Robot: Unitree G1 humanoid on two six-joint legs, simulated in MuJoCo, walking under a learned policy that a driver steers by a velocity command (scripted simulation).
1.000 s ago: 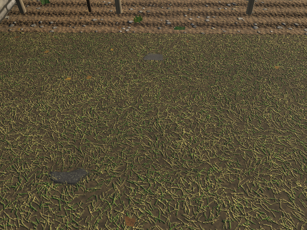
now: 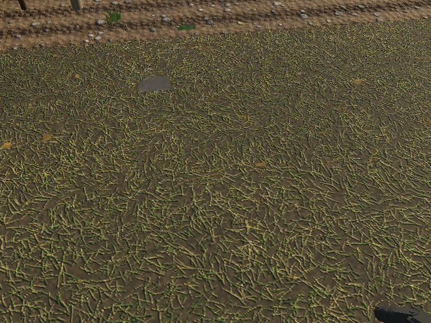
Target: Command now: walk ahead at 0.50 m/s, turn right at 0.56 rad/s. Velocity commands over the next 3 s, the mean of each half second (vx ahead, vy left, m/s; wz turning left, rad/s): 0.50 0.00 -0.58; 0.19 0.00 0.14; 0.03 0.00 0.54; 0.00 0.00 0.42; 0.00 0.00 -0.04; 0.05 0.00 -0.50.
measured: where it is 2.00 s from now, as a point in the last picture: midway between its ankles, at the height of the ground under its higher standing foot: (215, 322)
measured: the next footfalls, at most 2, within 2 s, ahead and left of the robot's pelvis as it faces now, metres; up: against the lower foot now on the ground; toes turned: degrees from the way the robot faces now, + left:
left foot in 0.04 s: +0.19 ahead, +0.14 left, +0.00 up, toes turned -6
right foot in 0.58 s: +0.34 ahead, -0.17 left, +0.00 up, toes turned -21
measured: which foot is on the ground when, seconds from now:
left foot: up 0.00-0.02, down 0.04-0.58, up 0.60-1.00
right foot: down 0.00-0.04, up 0.06-0.56, down 0.58-1.00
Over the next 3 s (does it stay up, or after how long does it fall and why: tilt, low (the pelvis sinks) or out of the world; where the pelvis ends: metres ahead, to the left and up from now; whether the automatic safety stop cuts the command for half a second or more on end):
stays up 0.58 0.00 -0.15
